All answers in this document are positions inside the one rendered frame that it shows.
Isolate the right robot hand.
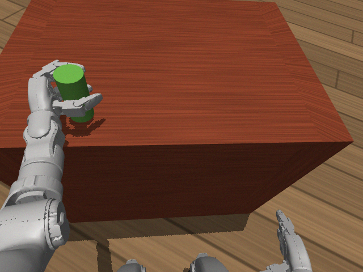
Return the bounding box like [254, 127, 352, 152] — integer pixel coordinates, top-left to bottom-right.
[260, 210, 312, 272]

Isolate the can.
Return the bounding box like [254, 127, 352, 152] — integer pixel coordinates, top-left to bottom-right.
[53, 64, 94, 122]

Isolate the left robot arm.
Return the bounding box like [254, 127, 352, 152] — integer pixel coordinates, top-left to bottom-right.
[0, 110, 70, 272]

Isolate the left robot hand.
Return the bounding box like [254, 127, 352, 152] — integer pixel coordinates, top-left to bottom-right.
[28, 60, 103, 119]

